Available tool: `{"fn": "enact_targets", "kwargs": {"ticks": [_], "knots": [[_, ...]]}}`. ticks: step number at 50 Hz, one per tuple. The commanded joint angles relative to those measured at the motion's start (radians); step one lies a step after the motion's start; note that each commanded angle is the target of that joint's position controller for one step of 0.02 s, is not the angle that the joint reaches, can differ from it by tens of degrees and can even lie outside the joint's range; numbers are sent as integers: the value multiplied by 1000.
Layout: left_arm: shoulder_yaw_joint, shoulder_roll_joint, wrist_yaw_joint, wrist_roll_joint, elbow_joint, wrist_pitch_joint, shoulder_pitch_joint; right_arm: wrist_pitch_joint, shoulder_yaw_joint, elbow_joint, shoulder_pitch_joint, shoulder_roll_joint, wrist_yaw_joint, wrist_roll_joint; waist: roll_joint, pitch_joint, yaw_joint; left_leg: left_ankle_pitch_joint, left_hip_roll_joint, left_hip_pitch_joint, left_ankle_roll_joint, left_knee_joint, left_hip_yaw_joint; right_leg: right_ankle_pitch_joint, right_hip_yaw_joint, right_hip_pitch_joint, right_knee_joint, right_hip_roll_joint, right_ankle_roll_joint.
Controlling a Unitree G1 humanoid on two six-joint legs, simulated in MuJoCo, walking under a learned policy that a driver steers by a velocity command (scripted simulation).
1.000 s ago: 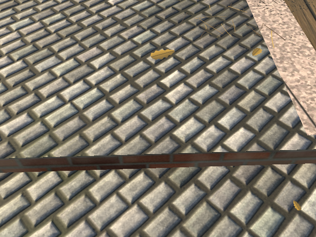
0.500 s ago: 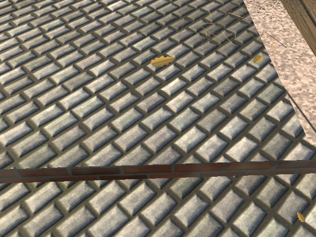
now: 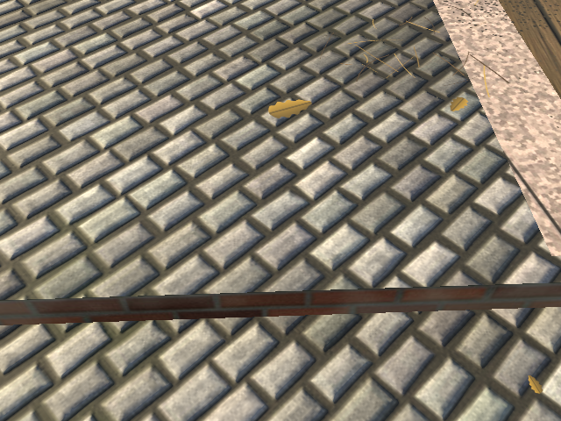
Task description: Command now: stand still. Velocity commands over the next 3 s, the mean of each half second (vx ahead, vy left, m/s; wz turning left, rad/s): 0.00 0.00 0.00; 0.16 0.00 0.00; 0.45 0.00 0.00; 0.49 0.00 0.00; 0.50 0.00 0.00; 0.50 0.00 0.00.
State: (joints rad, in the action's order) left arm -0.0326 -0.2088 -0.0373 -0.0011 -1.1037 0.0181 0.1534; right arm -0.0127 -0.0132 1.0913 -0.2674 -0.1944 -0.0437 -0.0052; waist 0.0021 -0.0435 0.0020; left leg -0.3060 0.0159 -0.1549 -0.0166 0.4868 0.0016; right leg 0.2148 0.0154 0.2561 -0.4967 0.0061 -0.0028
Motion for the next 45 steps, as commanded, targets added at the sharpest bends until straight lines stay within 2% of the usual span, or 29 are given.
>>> {"fn": "enact_targets", "kwargs": {"ticks": [1, 33, 34, 35, 37, 38, 40, 41, 42, 43, 44, 45], "knots": [[-14, -101, -3, 0, 24, -8, 8, -6, -14, -14, -60, -92, -3, 0, -2, 0, 1, 72, 10, -105, 17, -104, -4, -80, 28, -68, 81, -29, -33], [-3, -75, -8, -4, 7, -11, 76, -10, -9, -1, -143, -57, -3, 4, -7, -9, 1, 98, 6, -109, 20, -103, -3, -117, 22, -65, 68, -26, -31], [-1, -64, -9, -3, -3, -11, 94, -9, -7, 10, -165, -47, -4, 5, -7, 15, 0, 3, -3, -100, 24, -106, 8, -10, 11, -75, 69, -14, -32], [11, -30, 0, 28, -16, -6, 134, 3, -3, 4, -162, -40, 1, -34, -30, 24, 10, -158, 47, -94, 61, -136, -75, 155, 55, -55, 79, -50, -42], [0, -62, 11, 32, 4, -1, 108, 18, -19, -21, -140, -88, 9, -29, -52, -73, -5, -441, 60, -134, 108, -169, -137, 404, 30, 67, 33, -4, -60], [1, -54, 17, 33, 24, -5, 82, 19, -25, -21, -160, -104, 11, -23, -77, -112, -20, -503, 91, -129, 131, -201, -191, 404, 13, 126, -9, 9, -60], [11, -4, 31, 37, 57, -26, 45, 15, -41, 1, -218, -136, 9, -17, -167, -137, -41, -538, 204, -64, 187, -302, -342, 227, -78, 202, -159, 35, -46], [11, -4, 36, 42, 72, -39, 36, 11, -46, 2, -215, -140, 9, -17, -175, -146, -42, -508, 247, -73, 210, -324, -381, 186, -80, 201, -201, 10, -51], [-11, -66, 24, -42, 60, -74, 63, -12, -66, -25, -176, -195, -5, 50, -153, -157, -16, -423, 265, -123, 213, -296, -375, 177, -51, 168, -214, -8, -64], [-11, -55, 23, -54, 44, -93, 119, -26, -62, -38, -138, -182, -5, 58, -145, -146, 20, -391, 247, -144, 200, -271, -337, 198, -53, 110, -152, -13, -79], [-10, -29, 24, -50, 14, -104, 206, -35, -58, -50, -96, -163, 0, 59, -146, -149, 64, -362, 207, -219, 174, -222, -281, 196, -52, -20, -33, -6, -92], [1, 11, 36, 35, -10, -98, 314, -26, -42, -48, -74, -78, 19, -30, -76, -121, 100, -336, 127, -305, 154, -93, -188, 185, -37, -211, 77, 10, -91]]}}
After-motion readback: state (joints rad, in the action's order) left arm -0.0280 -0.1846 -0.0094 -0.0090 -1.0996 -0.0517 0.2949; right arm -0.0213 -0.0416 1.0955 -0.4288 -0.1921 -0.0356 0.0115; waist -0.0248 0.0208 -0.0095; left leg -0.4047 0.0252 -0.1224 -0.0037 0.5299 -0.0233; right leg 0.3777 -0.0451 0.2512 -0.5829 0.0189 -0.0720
